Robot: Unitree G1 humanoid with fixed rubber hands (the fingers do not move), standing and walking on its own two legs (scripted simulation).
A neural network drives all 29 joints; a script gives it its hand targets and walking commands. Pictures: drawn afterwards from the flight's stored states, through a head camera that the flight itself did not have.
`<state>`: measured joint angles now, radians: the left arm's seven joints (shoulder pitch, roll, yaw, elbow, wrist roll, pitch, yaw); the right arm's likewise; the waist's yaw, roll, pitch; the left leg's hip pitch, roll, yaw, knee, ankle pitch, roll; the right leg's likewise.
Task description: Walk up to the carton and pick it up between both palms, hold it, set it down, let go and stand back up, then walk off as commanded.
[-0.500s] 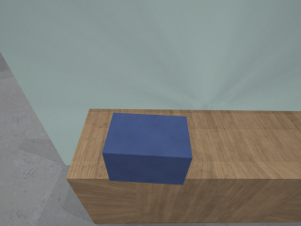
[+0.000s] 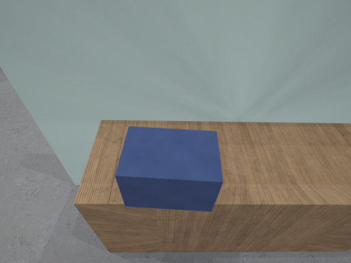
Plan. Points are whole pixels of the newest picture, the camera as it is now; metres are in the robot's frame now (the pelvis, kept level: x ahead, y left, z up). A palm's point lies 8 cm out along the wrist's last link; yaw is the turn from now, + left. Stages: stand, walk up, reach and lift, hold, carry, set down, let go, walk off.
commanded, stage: stand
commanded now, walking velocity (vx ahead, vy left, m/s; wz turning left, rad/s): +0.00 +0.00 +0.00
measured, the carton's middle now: (170, 169) +0.42 +0.01 -0.09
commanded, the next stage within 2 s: walk off in 1.26 s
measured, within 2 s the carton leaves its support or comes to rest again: neither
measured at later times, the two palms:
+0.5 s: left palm out of the picture +0.10 +0.28 -0.12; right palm out of the picture +0.09 -0.30 -0.12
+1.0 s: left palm out of the picture +0.13 +0.29 -0.12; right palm out of the picture +0.11 -0.29 -0.12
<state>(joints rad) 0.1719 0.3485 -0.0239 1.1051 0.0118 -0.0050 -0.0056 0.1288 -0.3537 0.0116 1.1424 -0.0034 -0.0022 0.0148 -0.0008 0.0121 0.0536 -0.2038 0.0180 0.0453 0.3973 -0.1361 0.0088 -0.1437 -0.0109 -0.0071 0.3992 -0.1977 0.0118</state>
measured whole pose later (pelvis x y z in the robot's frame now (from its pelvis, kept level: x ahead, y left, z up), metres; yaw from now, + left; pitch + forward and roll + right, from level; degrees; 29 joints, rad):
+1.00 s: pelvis +0.05 +0.00 +0.00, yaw -1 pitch -3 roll +0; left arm 0.11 0.33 -0.01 1.11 0.00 -0.01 0.01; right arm 0.09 -0.33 -0.01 1.17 -0.01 0.00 0.00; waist -0.01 0.00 0.06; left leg -0.11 0.02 0.06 0.33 -0.18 0.00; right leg -0.05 -0.01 0.01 0.32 -0.22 0.01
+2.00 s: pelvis -0.05 -0.05 -0.03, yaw +2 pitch -5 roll +2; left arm 0.12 0.28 0.07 0.77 0.03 0.06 0.03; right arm 0.19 -0.45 -0.09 0.84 0.00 0.10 -0.04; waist 0.00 0.10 0.29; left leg -0.43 -0.19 -0.19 1.37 -0.51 -0.02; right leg -0.35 0.04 0.03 0.79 -0.35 -0.05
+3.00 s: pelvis -0.19 +0.01 -0.01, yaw +1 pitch -4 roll +0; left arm 0.10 0.35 0.00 1.02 -0.01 -0.03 0.01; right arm 0.08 -0.31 -0.04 1.01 0.00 0.00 0.02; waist -0.03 0.01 0.08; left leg -0.20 -0.05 0.03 0.55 -0.29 0.06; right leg -0.19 0.03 0.16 0.56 -0.30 0.03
